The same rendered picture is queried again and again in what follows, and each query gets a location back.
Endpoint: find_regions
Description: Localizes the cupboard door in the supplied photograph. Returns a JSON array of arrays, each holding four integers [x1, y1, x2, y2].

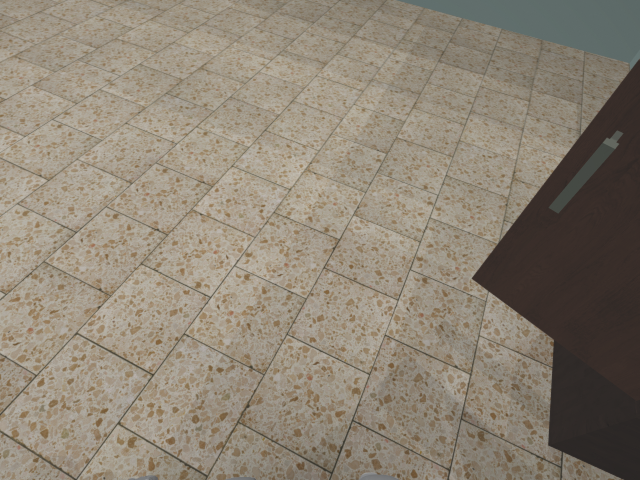
[[472, 59, 640, 401]]

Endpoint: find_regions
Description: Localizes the handle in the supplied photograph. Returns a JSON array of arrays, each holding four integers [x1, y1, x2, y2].
[[549, 130, 623, 213]]

